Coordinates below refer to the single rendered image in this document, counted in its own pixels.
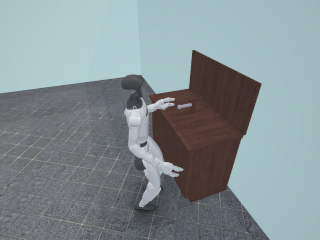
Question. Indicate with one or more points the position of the right robot upper arm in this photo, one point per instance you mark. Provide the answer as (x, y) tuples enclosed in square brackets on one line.
[(134, 123)]

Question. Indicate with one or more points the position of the right robot forearm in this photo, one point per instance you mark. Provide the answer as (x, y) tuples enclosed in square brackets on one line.
[(146, 156)]

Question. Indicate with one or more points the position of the left robot forearm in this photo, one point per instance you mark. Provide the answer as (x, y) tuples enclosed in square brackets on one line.
[(151, 108)]

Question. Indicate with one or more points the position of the tap lever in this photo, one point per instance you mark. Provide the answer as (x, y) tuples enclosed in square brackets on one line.
[(184, 105)]

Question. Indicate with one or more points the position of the right robot thigh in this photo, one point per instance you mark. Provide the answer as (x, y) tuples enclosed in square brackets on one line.
[(151, 173)]

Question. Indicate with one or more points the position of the robot head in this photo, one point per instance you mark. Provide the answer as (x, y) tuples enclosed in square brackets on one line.
[(133, 82)]

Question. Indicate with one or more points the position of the counter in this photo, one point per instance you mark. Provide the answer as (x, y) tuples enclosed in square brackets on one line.
[(203, 139)]

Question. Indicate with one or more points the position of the robot right hand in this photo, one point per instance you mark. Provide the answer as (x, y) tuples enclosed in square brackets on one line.
[(167, 168)]

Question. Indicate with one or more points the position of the robot left hand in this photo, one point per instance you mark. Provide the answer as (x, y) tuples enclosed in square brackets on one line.
[(160, 103)]

